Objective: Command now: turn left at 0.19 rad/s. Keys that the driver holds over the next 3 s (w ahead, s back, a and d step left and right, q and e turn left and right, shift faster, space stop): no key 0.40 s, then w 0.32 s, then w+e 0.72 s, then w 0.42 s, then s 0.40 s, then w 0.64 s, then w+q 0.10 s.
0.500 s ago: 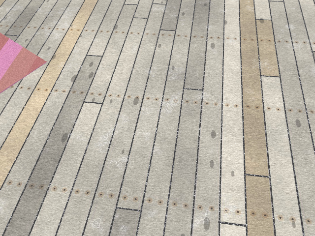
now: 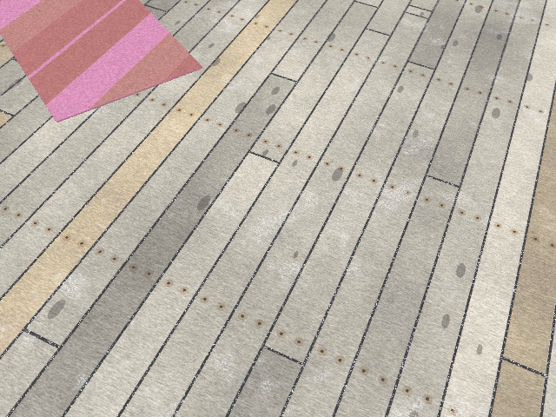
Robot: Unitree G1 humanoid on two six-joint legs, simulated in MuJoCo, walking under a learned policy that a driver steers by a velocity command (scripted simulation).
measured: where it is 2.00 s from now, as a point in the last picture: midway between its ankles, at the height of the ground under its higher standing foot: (354, 297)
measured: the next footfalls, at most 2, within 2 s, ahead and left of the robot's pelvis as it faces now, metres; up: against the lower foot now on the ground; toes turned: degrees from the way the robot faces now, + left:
right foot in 0.24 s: +0.04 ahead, -0.14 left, +0.00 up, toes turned +0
right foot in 1.08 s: +0.42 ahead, -0.14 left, +0.00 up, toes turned -10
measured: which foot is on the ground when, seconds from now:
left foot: down 0.00-1.00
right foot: up 0.00-0.22, down 0.24-0.66, up 0.68-1.00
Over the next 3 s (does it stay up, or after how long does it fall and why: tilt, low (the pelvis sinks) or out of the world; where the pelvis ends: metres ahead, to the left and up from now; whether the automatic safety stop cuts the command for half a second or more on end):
stays up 0.91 -0.31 -0.01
